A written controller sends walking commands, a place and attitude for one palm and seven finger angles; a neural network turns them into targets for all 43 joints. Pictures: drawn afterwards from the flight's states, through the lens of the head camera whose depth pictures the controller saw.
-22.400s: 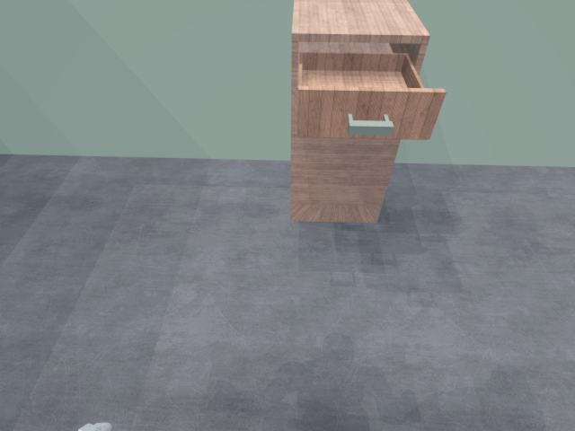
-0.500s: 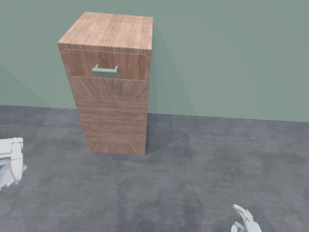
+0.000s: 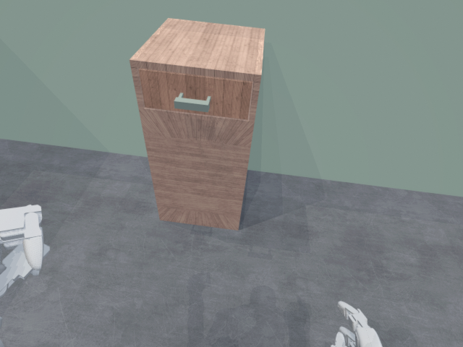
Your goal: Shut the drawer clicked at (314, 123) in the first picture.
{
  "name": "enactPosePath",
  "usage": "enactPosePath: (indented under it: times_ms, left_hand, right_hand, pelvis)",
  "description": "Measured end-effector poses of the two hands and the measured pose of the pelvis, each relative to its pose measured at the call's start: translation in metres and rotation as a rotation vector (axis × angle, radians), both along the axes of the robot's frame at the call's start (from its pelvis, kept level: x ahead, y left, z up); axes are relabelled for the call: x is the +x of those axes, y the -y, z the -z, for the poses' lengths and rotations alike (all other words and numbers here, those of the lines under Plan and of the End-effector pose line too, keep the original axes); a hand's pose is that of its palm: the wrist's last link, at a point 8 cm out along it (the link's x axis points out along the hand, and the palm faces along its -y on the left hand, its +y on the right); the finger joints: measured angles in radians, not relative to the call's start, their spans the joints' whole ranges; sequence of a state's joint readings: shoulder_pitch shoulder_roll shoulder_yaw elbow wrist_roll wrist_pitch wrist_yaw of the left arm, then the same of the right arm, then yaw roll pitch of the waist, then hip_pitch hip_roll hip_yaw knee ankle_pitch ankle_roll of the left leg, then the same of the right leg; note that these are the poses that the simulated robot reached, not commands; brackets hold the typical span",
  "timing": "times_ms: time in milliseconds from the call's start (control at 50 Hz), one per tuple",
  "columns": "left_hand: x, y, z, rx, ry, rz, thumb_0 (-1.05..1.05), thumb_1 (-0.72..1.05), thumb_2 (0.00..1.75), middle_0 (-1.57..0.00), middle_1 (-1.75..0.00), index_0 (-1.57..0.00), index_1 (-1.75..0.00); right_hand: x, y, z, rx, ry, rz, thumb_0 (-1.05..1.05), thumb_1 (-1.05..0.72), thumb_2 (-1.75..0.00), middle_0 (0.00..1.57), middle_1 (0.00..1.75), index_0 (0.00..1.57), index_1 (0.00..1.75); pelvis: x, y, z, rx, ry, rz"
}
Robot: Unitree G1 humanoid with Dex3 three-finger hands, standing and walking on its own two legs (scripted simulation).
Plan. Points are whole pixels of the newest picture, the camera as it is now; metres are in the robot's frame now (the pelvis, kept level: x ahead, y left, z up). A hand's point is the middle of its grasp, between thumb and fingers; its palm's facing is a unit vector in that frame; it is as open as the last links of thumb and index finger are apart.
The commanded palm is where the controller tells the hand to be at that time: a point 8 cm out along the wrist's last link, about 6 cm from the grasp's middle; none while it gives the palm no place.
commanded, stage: stop stepping back and stand still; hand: left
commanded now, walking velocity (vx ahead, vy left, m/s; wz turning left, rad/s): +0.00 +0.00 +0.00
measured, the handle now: (193, 101) +0.84 +0.19 -0.01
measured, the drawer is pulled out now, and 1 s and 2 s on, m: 0.00 0.00 0.00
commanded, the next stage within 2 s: let the arm hang, fingers relaxed in 0.30 s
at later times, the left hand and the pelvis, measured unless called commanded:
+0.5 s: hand (82, 277) +0.21 +0.26 +0.04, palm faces +0.19 -0.86 -0.47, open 3.2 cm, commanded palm none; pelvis -0.01 +0.00 +0.00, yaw +0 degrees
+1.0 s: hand out of the picture -0.09 +0.20 -0.15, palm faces +0.02 -0.96 -0.26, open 5.5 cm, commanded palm none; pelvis -0.01 -0.01 +0.01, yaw +0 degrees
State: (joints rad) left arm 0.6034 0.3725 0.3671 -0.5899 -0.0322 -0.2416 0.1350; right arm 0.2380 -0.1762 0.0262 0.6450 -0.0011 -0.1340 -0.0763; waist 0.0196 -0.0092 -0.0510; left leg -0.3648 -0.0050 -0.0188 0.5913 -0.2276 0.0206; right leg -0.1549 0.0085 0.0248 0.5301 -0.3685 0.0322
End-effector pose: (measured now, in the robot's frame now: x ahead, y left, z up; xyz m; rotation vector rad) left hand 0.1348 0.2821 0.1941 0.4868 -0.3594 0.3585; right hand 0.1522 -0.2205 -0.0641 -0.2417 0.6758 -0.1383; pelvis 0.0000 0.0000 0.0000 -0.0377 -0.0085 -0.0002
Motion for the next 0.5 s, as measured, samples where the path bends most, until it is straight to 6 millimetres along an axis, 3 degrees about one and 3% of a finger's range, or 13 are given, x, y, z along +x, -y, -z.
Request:
enactPosePath:
  times_ms: [100, 260, 400, 440, 500]
  left_hand:
    - [0.013, -0.012, 0.014, -0.039, -0.085, -0.044, 0.01, 0.89, 0.90, -1.41, -1.60, -1.40, -1.60]
    - [0.009, 0.016, 0.004, 0.016, -0.130, 0.069, 0.02, 0.89, 0.90, -1.41, -1.60, -1.40, -1.60]
    - [0.016, 0.001, 0.009, 0.010, -0.139, 0.009, 0.02, 0.89, 0.90, -1.41, -1.60, -1.40, -1.60]
    - [0.028, -0.005, 0.035, 0.000, -0.235, 0.011, 0.01, 0.89, 0.90, -1.41, -1.60, -1.40, -1.59]
    - [0.042, -0.014, 0.124, -0.117, -0.590, -0.039, 0.00, 0.90, 0.90, -1.38, -1.58, -1.38, -1.57]
  right_hand:
    - [-0.003, -0.006, -0.005, 0.013, 0.006, 0.006, 0.01, -0.90, -0.90, 0.21, 0.30, 0.20, 0.30]
    - [-0.016, 0.004, -0.007, 0.027, 0.004, 0.020, 0.01, -0.90, -0.90, 0.21, 0.30, 0.20, 0.30]
    - [-0.023, 0.020, 0.001, -0.011, -0.063, 0.082, 0.01, -0.90, -0.90, 0.20, 0.30, 0.20, 0.30]
    - [-0.022, 0.023, 0.010, 0.008, -0.075, 0.047, 0.01, -0.90, -0.90, 0.20, 0.30, 0.20, 0.30]
    - [-0.025, 0.032, 0.031, 0.021, -0.172, 0.020, 0.01, -0.90, -0.90, 0.20, 0.30, 0.20, 0.30]
  pelvis:
    - [-0.010, -0.003, -0.006, 0.034, 0.009, 0.026]
    - [-0.013, 0.002, -0.010, 0.010, -0.006, 0.026]
    - [-0.004, -0.001, -0.010, 0.020, 0.000, 0.028]
    - [-0.005, -0.002, -0.008, 0.020, -0.015, 0.014]
    - [-0.010, -0.004, -0.003, 0.023, -0.020, 0.002]
